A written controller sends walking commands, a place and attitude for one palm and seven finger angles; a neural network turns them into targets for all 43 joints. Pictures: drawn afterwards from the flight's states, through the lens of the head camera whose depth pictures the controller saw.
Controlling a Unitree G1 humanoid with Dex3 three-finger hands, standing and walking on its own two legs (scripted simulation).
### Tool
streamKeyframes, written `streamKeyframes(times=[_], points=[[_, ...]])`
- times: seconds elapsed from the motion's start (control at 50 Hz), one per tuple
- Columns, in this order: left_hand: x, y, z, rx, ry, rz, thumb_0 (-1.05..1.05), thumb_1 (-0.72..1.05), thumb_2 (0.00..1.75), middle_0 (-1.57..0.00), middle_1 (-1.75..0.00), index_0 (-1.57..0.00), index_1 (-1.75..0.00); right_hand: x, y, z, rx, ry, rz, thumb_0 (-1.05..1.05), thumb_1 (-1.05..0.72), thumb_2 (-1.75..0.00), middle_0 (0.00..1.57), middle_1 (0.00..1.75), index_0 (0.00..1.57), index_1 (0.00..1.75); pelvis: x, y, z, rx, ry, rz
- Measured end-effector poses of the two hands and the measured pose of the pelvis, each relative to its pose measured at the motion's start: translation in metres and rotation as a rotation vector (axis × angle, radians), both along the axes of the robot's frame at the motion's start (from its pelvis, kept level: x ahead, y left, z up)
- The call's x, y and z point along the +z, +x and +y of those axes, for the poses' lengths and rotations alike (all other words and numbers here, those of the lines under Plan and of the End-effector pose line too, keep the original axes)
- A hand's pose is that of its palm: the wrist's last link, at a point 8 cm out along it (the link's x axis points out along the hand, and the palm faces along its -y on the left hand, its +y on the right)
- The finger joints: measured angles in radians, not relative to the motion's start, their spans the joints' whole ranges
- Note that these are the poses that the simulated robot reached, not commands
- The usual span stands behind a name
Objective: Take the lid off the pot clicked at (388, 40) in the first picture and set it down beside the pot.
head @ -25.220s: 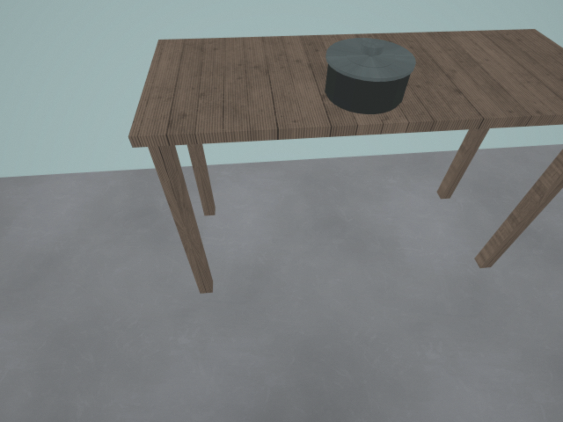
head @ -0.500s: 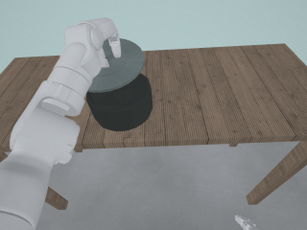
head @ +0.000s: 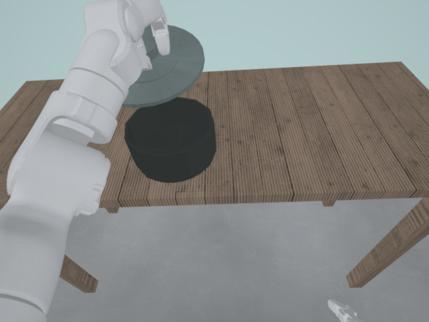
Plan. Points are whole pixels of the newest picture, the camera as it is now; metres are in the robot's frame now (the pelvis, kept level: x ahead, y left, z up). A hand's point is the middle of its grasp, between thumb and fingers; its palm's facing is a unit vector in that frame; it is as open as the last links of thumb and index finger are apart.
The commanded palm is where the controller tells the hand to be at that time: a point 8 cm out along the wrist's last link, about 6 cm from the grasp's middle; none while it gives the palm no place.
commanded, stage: lift the lid straight up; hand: left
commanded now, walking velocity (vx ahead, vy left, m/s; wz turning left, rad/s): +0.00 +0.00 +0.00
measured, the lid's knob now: (142, 49) +0.51 +0.11 +0.27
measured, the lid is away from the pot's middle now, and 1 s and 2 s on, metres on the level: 0.02 0.11 0.21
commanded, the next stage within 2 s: move the lid sideways beside the pot in 0.18 s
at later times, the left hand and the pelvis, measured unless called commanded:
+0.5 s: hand (127, 49) +0.48 +0.13 +0.28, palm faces -0.19 -0.06 -0.98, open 7.2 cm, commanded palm +0.46 +0.13 +0.36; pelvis +0.00 +0.00 +0.00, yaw -1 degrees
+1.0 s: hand (89, 58) +0.48 +0.19 +0.28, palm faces -0.21 -0.07 -0.97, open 7.2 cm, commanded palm +0.47 +0.19 +0.36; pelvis +0.00 +0.01 +0.00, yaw +0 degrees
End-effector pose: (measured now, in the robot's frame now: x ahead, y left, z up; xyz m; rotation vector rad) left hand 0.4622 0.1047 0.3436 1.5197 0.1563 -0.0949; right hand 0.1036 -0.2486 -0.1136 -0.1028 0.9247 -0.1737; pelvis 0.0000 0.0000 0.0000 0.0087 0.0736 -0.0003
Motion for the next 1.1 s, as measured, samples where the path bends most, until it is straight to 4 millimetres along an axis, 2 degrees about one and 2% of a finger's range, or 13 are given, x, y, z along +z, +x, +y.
streamKeyframes(times=[0.08, 0.38, 0.58, 0.76, 0.88, 1.0, 1.1], points=[[0.004, 0.001, 0.001, 0.03, -0.022, 0.011, 0.05, 0.13, 0.92, -0.56, -0.9, -0.78, -1.01, -0.001, 0.0, 0.0, 0.002, 0.001, 0.011, 0.01, -0.9, -0.9, 0.2, 0.3, 0.2, 0.3, 0.0, 0.0, -0.001, -0.003, 0.0, 0.003], [-0.006, 0.007, 0.008, 0.026, -0.021, 0.047, 0.05, 0.13, 0.92, -0.56, -0.9, -0.78, -1.01, 0.003, -0.005, -0.008, -0.019, -0.028, 0.019, 0.01, -0.9, -0.9, 0.2, 0.3, 0.2, 0.3, 0.0, 0.0, -0.002, -0.006, -0.001, 0.004], [-0.002, 0.01, 0.035, 0.074, 0.012, 0.026, 0.05, 0.13, 0.92, -0.56, -0.9, -0.78, -1.01, 0.003, -0.008, -0.01, -0.031, -0.027, 0.048, 0.01, -0.9, -0.9, 0.2, 0.3, 0.2, 0.3, 0.0, 0.004, 0.0, -0.01, -0.004, 0.011], [-0.011, 0.007, 0.058, 0.089, -0.002, 0.057, 0.05, 0.13, 0.92, -0.56, -0.9, -0.78, -1.01, 0.006, -0.001, -0.006, -0.021, -0.031, 0.046, 0.01, -0.9, -0.9, 0.2, 0.3, 0.2, 0.3, 0.0, 0.002, 0.002, -0.002, -0.008, 0.007], [-0.008, 0.006, 0.07, 0.094, 0.016, 0.038, 0.05, 0.13, 0.92, -0.56, -0.89, -0.78, -1.01, 0.008, 0.0, -0.004, -0.018, -0.039, 0.041, 0.01, -0.9, -0.9, 0.2, 0.3, 0.2, 0.3, 0.0, 0.001, 0.004, 0.002, -0.012, 0.012], [-0.011, 0.009, 0.09, 0.151, 0.013, 0.064, 0.05, 0.13, 0.92, -0.56, -0.89, -0.78, -1.01, 0.007, -0.007, -0.004, -0.034, -0.041, 0.074, 0.01, -0.9, -0.9, 0.2, 0.3, 0.2, 0.3, 0.0, 0.001, 0.006, 0.001, -0.014, 0.02], [-0.011, 0.009, 0.096, 0.128, 0.033, 0.041, 0.05, 0.13, 0.92, -0.56, -0.9, -0.78, -1.01, 0.005, -0.015, -0.004, -0.039, -0.049, 0.098, 0.01, -0.9, -0.9, 0.2, 0.3, 0.2, 0.3, 0.0, 0.001, 0.008, 0.002, -0.016, 0.025]])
